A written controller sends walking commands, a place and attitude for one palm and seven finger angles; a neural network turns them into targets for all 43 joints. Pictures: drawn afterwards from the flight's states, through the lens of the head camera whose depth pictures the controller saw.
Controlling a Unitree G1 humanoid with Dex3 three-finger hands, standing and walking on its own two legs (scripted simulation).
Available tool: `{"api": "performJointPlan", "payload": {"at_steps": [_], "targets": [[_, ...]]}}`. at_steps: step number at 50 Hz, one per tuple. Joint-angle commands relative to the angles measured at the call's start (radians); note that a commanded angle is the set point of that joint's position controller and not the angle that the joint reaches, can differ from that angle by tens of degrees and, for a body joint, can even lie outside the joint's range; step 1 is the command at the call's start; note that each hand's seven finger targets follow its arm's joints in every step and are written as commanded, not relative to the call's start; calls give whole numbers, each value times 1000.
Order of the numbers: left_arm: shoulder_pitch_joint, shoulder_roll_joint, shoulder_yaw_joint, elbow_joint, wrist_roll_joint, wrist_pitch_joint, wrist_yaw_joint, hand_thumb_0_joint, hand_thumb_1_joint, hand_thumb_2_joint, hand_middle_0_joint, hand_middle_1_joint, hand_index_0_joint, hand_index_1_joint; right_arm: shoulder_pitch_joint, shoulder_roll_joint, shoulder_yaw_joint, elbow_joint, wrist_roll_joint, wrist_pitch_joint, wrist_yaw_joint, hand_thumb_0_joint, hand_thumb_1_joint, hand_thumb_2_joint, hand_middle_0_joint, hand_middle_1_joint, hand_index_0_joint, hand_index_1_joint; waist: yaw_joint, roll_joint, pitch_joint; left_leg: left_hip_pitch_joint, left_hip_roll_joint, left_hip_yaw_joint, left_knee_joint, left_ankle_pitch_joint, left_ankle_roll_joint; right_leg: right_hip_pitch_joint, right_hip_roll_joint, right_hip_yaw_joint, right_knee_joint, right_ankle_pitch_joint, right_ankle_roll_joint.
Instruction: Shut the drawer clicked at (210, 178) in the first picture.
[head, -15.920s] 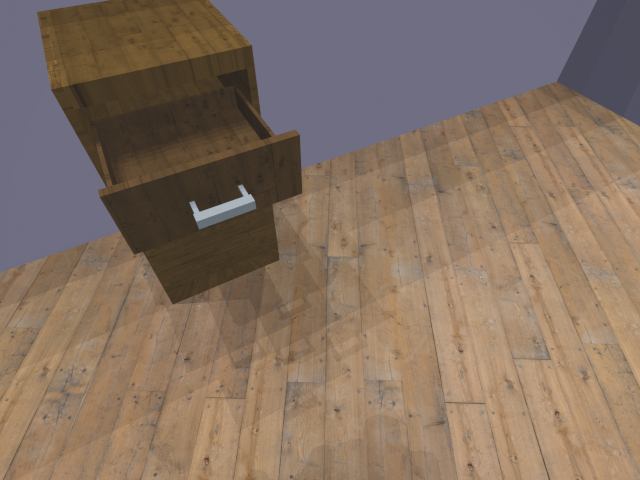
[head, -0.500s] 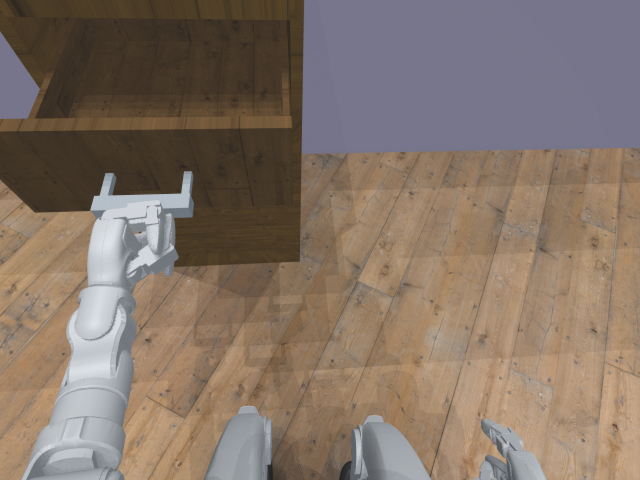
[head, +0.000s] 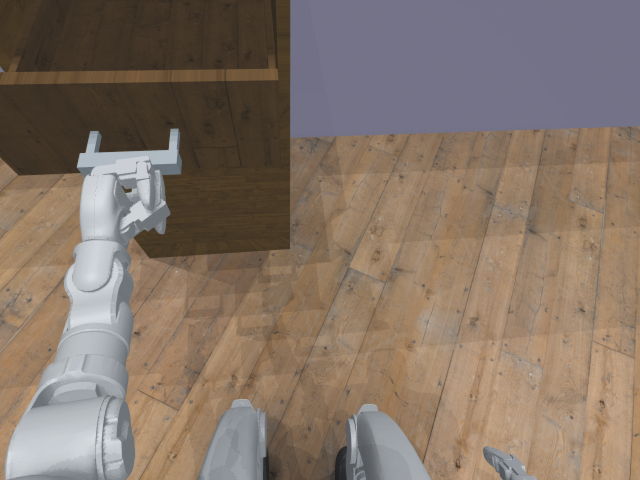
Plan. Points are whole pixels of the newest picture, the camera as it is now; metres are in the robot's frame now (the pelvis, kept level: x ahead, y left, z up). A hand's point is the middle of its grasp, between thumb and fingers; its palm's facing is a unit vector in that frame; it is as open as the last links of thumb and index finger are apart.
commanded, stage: push the drawer shut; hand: left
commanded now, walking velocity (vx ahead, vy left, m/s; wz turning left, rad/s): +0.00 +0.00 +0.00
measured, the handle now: (133, 150) +0.51 +0.24 +0.04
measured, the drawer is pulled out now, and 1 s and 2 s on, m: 0.15 0.04 0.00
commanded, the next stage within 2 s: pull the fist back off the drawer in 1.72 s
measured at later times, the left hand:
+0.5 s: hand (163, 164) +0.50 +0.20 +0.04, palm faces +0.07 -1.00 -0.04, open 3.2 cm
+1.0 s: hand (167, 127) +0.56 +0.20 +0.04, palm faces +0.08 -1.00 -0.04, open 3.3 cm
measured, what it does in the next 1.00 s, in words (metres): stands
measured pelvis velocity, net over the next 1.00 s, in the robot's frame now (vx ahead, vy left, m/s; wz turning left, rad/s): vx -0.01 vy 0.00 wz -0.04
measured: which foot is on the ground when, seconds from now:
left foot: down 0.00-1.00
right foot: down 0.00-1.00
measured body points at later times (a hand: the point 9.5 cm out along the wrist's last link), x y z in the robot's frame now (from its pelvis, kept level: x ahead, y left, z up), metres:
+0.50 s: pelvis +0.00 +0.00 -0.01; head +0.15 +0.02 +0.42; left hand +0.49 +0.25 +0.04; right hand +0.03 -0.27 -0.12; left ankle +0.04 +0.12 -0.63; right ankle +0.02 -0.11 -0.63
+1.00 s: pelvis -0.01 +0.00 -0.02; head +0.17 +0.03 +0.39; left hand +0.55 +0.25 +0.04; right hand -0.01 -0.26 -0.12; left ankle +0.04 +0.12 -0.63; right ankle +0.02 -0.11 -0.63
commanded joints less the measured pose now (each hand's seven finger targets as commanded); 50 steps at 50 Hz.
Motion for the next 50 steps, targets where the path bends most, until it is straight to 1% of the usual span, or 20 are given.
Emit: {"api": "performJointPlan", "payload": {"at_steps": [1,4,5,7,10,14,22,26,29,31,32,34,35,36,37,38,40,43,45,50], "targets": [[-487,234,46,-172,-19,-65,10,0,900,900,-1400,-1600,-1400,-1600,116,-169,-62,-59,-5,-17,-10,0,-900,-900,200,300,200,300,-28,130,-473,422,-26,-42,-139,252,14,92,23,31,-168,223,-7],[-514,285,82,-123,-21,-61,4,0,900,900,-1400,-1600,-1400,-1600,135,-174,-60,-57,-8,-11,-9,0,-900,-900,200,300,200,300,-33,86,-489,376,-27,-41,-125,262,22,133,28,38,-163,245,-4],[-530,267,66,-107,-18,-58,0,0,900,900,-1400,-1600,-1400,-1600,132,-171,-59,-58,-6,-9,-7,0,-900,-900,200,300,200,300,-41,89,-484,367,-28,-35,-122,253,24,128,28,42,-167,244,0],[-543,295,90,-89,-18,-55,-3,0,900,900,-1400,-1600,-1400,-1600,140,-172,-57,-56,-8,-4,-5,0,-900,-900,200,300,200,300,-37,89,-479,343,-29,-29,-117,254,26,149,28,49,-170,254,1],[-542,335,123,-80,-15,-62,-7,0,900,900,-1400,-1600,-1400,-1600,152,-174,-59,-59,-10,3,-1,0,-900,-900,200,300,200,300,-28,88,-516,345,-28,-27,-110,286,27,171,31,52,-160,289,-1],[-572,364,138,-54,-9,-65,-13,0,900,900,-1400,-1600,-1400,-1600,170,-175,-57,-56,-12,12,3,0,-900,-900,200,300,200,300,-40,77,-498,310,-27,-24,-101,287,32,183,34,56,-156,304,1],[-641,430,174,-32,5,-62,-22,0,900,900,-1400,-1600,-1400,-1600,193,-181,-55,-47,-14,27,5,0,-900,-900,200,300,200,300,-52,118,-511,310,-20,-24,-90,299,33,166,37,58,-155,308,3],[-714,419,148,22,18,-52,-23,0,900,900,-1400,-1600,-1400,-1600,204,-187,-53,-36,-14,30,5,0,-900,-900,200,300,200,300,-83,125,-472,318,-15,-40,-88,278,33,96,41,46,-156,262,2],[-771,434,146,-2,29,-58,-17,0,900,900,-1400,-1600,-1400,-1600,216,-192,-53,-36,-21,29,7,0,-900,-900,200,300,200,300,-84,189,-525,373,-15,-53,-88,301,30,64,42,39,-143,254,-6],[-806,413,124,15,34,-54,-12,0,900,900,-1400,-1600,-1400,-1600,219,-195,-53,-27,-23,31,8,0,-900,-900,200,300,200,300,-106,176,-526,383,-11,-59,-80,299,31,35,42,35,-148,245,-2],[-809,432,138,40,35,-49,-9,0,900,900,-1400,-1600,-1400,-1600,224,-196,-51,-23,-24,31,8,0,-900,-900,200,300,200,300,-107,155,-510,358,-10,-56,-76,289,34,45,44,37,-153,242,-1],[-828,487,172,39,43,-50,-5,0,900,900,-1400,-1600,-1400,-1600,233,-202,-47,-26,-28,32,7,0,-900,-900,200,300,200,300,-102,171,-534,349,-12,-59,-71,303,35,57,46,37,-140,252,-4],[-840,473,156,48,49,-45,-6,0,900,900,-1400,-1600,-1400,-1600,234,-201,-47,-25,-27,34,8,0,-900,-900,200,300,200,300,-113,165,-550,349,-12,-56,-65,309,37,58,45,39,-142,260,-1],[-848,505,173,64,55,-42,-5,0,900,900,-1400,-1600,-1400,-1600,236,-203,-45,-25,-27,36,7,0,-900,-900,200,300,200,300,-111,150,-545,324,-10,-57,-62,292,37,65,45,39,-142,248,0],[-869,493,153,79,59,-35,-8,0,900,900,-1400,-1600,-1400,-1600,234,-201,-41,-24,-27,36,7,0,-900,-900,200,300,200,300,-124,171,-524,313,-10,-55,-59,278,39,48,46,41,-144,237,0],[-880,519,170,90,61,-31,-5,0,900,900,-1400,-1600,-1400,-1600,238,-204,-39,-23,-29,37,7,0,-900,-900,200,300,200,300,-120,162,-507,298,-10,-58,-62,265,38,53,46,40,-146,225,-1],[-891,532,175,100,70,-28,-3,0,900,900,-1400,-1600,-1400,-1600,244,-206,-36,-25,-30,38,9,0,-900,-900,200,300,200,300,-118,200,-526,317,-9,-62,-60,285,36,35,47,35,-136,232,-5],[-931,546,165,114,78,-13,-5,0,900,900,-1400,-1600,-1400,-1600,252,-210,-32,-26,-32,41,10,0,-900,-900,200,300,200,300,-139,190,-533,298,-6,-62,-47,279,41,28,48,39,-139,229,0],[-959,561,172,102,85,-16,-5,0,900,900,-1400,-1600,-1400,-1600,262,-213,-31,-24,-37,41,12,0,-900,-900,200,300,200,300,-136,243,-564,341,-4,-73,-46,316,36,1,48,29,-125,242,-5],[-1003,588,173,152,100,12,-3,0,900,900,-1400,-1600,-1400,-1600,282,-218,-22,-21,-40,47,17,0,-900,-900,200,300,200,300,-162,230,-541,306,0,-77,-34,307,41,-17,51,26,-124,235,-3]]}}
